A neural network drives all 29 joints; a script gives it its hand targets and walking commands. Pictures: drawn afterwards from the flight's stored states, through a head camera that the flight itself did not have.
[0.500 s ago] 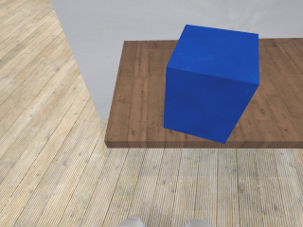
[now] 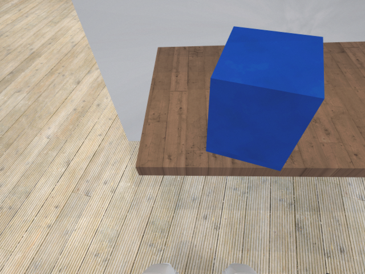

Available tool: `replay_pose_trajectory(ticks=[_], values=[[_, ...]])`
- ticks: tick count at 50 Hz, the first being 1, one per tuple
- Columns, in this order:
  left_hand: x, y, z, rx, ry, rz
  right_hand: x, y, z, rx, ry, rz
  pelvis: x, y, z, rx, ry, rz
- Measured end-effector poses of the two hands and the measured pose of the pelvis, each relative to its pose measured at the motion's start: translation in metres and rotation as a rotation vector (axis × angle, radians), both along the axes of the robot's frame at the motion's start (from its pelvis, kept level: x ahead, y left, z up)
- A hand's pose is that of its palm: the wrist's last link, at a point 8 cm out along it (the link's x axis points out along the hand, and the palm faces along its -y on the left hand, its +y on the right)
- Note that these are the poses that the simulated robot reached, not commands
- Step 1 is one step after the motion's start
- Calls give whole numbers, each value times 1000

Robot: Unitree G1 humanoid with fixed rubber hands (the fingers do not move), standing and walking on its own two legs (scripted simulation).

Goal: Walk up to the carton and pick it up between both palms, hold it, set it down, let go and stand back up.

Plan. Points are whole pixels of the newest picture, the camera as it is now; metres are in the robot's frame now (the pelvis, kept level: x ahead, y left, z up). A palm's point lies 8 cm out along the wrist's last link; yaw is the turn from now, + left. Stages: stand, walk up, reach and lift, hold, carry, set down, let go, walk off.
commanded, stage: walk up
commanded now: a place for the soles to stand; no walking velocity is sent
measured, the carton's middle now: (257, 100) +0.50 -0.17 +0.07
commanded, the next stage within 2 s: none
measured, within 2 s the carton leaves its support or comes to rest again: neither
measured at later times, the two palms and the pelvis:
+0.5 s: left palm out of the picture +0.06 +0.32 -0.09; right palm out of the picture +0.07 -0.31 -0.09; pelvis +0.00 +0.01 +0.00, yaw +0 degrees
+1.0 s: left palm out of the picture +0.08 +0.32 -0.09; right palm out of the picture +0.08 -0.29 -0.09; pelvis +0.01 +0.01 +0.01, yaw +0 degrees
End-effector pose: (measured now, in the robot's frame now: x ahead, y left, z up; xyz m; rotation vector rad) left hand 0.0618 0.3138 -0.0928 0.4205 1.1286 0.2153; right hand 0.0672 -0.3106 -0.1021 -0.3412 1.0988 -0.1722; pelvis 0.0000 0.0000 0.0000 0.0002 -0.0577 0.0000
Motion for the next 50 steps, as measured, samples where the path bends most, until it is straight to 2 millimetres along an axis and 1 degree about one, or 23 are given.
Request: replay_pose_trajectory(ticks=[3,6,10,15,18,22,27,32,38,44,50], values=[[2,3,-2,-8,10,10,5,3,6,-8,-31,6,1,4,1,-4,0,0],[6,-1,-4,-24,6,9,10,5,9,-3,-58,6,3,1,1,-1,3,1],[10,-10,-4,-27,-6,-4,8,4,3,17,-64,-6,3,-6,0,13,3,-4],[9,-17,5,-18,-34,-17,4,2,1,43,-41,-26,1,-14,4,16,-6,-7],[7,-15,7,-17,-36,-15,3,0,4,33,-30,-23,0,-12,6,17,-1,-4],[3,-5,5,-23,-25,-7,4,-1,10,-4,-23,-4,-1,-2,6,9,0,3],[2,5,-3,-43,4,3,6,7,17,-26,-49,-1,0,9,6,-1,-5,-2],[5,3,-4,-47,5,0,9,16,14,1,-68,-4,2,8,6,2,-1,-3],[9,-5,1,-37,-12,-11,7,20,6,41,-41,-24,4,0,7,7,4,-7],[12,1,-1,-41,-15,-15,7,18,8,18,-23,-20,6,5,6,0,5,-7],[19,1,-1,-43,-14,-13,13,19,11,15,-42,-16,10,6,7,-2,13,-9]])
